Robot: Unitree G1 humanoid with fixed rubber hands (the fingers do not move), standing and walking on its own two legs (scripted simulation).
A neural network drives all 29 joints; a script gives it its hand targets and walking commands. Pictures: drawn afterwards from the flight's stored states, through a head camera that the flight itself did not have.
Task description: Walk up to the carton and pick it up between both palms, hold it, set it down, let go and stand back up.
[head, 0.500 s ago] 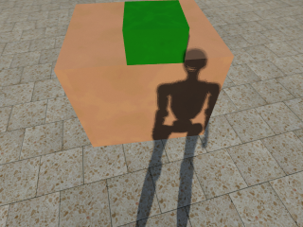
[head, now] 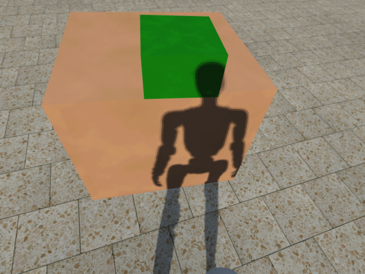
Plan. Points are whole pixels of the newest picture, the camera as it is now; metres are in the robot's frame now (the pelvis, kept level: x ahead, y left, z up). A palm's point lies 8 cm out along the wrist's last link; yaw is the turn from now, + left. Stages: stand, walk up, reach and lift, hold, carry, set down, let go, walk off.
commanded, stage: walk up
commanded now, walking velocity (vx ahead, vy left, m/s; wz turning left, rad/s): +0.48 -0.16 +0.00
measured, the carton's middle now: (178, 55) +0.84 +0.03 +0.04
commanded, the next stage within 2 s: none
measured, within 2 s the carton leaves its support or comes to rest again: neither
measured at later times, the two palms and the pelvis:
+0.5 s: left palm (124, 225) +0.27 +0.16 -0.16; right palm (284, 214) +0.30 -0.30 -0.15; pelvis +0.25 -0.06 -0.01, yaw +2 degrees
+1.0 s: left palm (116, 164) +0.46 +0.22 -0.15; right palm (269, 191) +0.35 -0.25 -0.11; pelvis +0.40 -0.02 +0.01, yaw -1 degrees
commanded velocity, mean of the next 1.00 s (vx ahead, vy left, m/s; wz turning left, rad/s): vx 0.35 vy -0.07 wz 0.00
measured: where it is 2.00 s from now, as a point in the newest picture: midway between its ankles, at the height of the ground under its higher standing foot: (186, 232)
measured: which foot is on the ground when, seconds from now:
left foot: down 0.00-0.26, up 0.28-0.62, down 0.64-1.00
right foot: up 0.00-0.22, down 0.24-0.68, up 0.70-1.00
